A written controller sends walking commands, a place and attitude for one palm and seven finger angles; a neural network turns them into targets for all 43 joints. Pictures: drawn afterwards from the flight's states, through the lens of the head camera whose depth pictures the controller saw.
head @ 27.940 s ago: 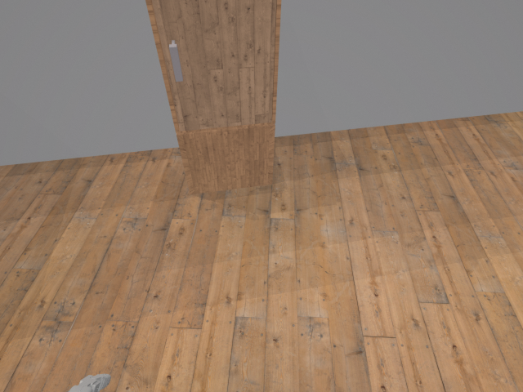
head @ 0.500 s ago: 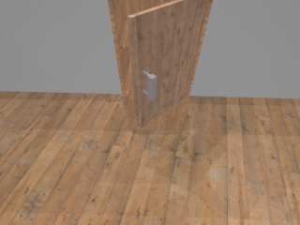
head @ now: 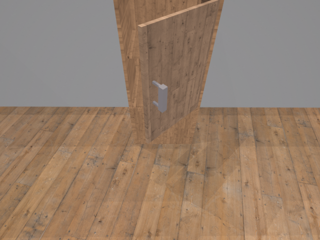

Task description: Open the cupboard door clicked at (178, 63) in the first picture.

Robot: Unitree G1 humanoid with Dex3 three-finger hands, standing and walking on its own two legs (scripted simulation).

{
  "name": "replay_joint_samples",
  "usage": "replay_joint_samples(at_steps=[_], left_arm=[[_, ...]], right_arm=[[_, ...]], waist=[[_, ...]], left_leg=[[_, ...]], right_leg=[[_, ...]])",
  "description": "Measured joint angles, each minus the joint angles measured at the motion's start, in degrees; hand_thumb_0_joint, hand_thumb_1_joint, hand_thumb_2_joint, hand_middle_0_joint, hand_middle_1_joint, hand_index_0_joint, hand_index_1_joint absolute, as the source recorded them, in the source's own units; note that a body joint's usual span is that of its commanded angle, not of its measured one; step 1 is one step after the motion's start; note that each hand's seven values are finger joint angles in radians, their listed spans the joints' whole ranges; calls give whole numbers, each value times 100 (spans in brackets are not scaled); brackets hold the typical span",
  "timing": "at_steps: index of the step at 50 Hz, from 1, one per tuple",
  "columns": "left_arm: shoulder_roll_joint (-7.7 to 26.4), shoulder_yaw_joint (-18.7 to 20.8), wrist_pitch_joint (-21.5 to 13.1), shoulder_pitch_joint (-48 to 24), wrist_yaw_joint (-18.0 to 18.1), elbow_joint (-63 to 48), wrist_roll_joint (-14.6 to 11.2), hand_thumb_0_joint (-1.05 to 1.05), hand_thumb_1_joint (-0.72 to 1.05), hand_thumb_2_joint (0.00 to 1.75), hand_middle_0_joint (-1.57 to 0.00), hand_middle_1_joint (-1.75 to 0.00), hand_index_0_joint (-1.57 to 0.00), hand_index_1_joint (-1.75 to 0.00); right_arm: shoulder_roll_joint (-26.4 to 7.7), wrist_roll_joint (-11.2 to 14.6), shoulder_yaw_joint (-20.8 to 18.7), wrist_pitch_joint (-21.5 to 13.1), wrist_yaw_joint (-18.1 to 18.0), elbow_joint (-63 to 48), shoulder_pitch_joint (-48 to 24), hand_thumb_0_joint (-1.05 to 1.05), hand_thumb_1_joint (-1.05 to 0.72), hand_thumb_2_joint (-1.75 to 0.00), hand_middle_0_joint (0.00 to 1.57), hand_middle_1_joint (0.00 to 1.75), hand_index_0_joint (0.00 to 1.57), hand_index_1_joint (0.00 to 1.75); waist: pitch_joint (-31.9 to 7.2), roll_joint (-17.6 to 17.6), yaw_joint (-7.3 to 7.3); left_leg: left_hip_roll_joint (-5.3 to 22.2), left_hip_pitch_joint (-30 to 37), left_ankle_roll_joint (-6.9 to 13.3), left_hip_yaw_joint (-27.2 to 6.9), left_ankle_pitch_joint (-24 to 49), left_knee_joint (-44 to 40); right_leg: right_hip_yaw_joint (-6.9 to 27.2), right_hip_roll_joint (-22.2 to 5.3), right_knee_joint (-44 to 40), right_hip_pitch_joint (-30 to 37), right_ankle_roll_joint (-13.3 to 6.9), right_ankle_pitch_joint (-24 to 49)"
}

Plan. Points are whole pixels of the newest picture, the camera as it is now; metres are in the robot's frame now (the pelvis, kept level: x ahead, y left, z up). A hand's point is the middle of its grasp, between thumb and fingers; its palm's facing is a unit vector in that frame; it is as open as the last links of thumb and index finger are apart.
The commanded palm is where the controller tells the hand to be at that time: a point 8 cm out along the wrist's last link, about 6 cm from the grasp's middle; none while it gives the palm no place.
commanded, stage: let the arm hang, fingers relaxed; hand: left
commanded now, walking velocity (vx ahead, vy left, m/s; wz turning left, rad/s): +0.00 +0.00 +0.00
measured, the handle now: (158, 96) +0.64 +0.04 -0.03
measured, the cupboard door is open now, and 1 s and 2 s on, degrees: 43 43 43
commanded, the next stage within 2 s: look to check the result in 0.06 s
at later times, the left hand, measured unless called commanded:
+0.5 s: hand out of the picture +0.01 +0.18 -0.17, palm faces +0.03 -0.98 -0.20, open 7.3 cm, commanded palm none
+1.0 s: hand out of the picture +0.07 +0.19 -0.17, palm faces -0.01 -0.97 -0.24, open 7.3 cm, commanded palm none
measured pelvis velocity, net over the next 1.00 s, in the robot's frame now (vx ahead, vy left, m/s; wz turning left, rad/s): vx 0.03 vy -0.01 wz -0.06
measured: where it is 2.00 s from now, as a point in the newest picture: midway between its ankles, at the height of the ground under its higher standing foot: outside the picture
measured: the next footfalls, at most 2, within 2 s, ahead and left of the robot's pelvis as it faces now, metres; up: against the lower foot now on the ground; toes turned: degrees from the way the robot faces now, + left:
left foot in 1.88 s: +0.16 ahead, +0.05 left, +0.00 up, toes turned -36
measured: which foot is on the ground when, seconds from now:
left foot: down 0.00-1.00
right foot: down 0.00-1.00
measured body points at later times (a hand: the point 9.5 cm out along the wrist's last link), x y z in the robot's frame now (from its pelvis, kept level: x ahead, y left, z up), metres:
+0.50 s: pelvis +0.01 +0.00 +0.00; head +0.03 +0.00 +0.45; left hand +0.01 +0.23 -0.16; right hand +0.01 -0.23 -0.16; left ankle +0.02 +0.09 -0.74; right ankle +0.02 -0.11 -0.74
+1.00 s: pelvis +0.03 -0.01 +0.00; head +0.05 -0.01 +0.45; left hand +0.07 +0.24 -0.16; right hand +0.05 -0.25 -0.16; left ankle +0.02 +0.09 -0.74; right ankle +0.02 -0.11 -0.74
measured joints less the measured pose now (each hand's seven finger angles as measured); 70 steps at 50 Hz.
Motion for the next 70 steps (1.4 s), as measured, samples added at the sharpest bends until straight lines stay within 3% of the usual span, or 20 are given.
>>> replay_joint_samples(at_steps=[17, 44, 52, 57, 59, 61, 62, 65, 67, 70], left_arm=[[57, 4, -16, 75, 2, 102, 12, 0, 91, 90, -20, -30, -20, -30], [391, 35, -59, -440, -23, -47, -14, 0, 91, 90, -20, -30, -20, -30], [372, 210, 210, -359, -105, -347, 24, 0, 91, 90, -20, -30, -20, -30], [341, 331, 360, -357, -172, -597, 54, 0, 91, 90, -20, -30, -20, -30], [309, 351, 338, -342, -198, -711, 55, 0, 91, 90, -20, -30, -20, -30], [327, 369, 256, -262, -216, -843, 67, 0, 91, 90, -20, -30, -20, -30], [325, 382, 207, -253, -197, -865, 88, 0, 91, 90, -20, -30, -20, -30], [299, 383, 154, -248, -120, -912, 71, 0, 91, 90, -20, -30, -20, -30], [287, 389, 143, -199, -76, -942, 57, 0, 91, 90, -20, -30, -20, -30], [259, 371, 110, -99, -50, -952, 41, 0, 91, 90, -20, -30, -21, -30]], right_arm=[[-142, 21, -28, -40, -4, -28, -232, 1, -90, -90, 20, 30, 19, 30], [-487, 16, -34, -44, 3, -18, -661, 1, -90, -90, 20, 30, 19, 30], [-363, -4, -151, 74, -57, -416, -743, 1, -90, -90, 20, 30, 20, 30], [-383, -59, -228, 91, -72, -653, -716, 1, -90, -90, 20, 30, 20, 30], [-436, -70, -254, 121, -63, -698, -700, 1, -90, -90, 20, 30, 20, 30], [-472, -41, -287, 173, -42, -744, -682, 1, -90, -90, 20, 30, 20, 30], [-494, -9, -317, 214, -30, -754, -723, 1, -90, -90, 20, 30, 20, 30], [-545, 41, -380, 350, 1, -808, -871, 1, -90, -90, 20, 30, 20, 30], [-559, 50, -400, 372, 19, -865, -997, 1, -90, -90, 20, 30, 20, 30], [-583, 61, -423, 343, 28, -1021, -1180, 1, -91, -90, 20, 30, 20, 30]], waist=[[86, 34, 42], [126, 10, 42], [242, -63, 108], [429, 3, 150], [477, 119, 172], [464, 166, 209], [485, 206, 211], [570, 182, 196], [586, 78, 236], [567, -40, 260]], left_leg=[[-39, 87, 25, 13, -38, -72], [49, 270, -60, 5, -132, -204], [153, 74, -80, 426, -455, 279], [296, 38, -146, 766, -628, 527], [431, 10, -237, 850, -720, 679], [586, -130, -362, 943, -932, 1057], [648, -294, -399, 869, -1242, 1466], [482, -944, -420, 340, -1861, 3132], [392, -1281, -460, 159, -1673, 3816], [355, -1580, -539, -50, -1319, 4111]], right_leg=[[18, -37, -14, 59, 29, -67], [20, 55, -199, 253, -41, -126], [380, 157, 647, -267, -73, -436], [155, 48, 2218, -886, -5, -1427], [26, -15, 2077, -841, 8, -1344], [-18, -43, 1441, -634, -67, -720], [-21, 39, 1462, -664, -193, -743], [24, 183, 1352, -613, -423, -854], [160, 250, 1021, -523, -453, -659], [397, 352, 550, -403, -516, -349]])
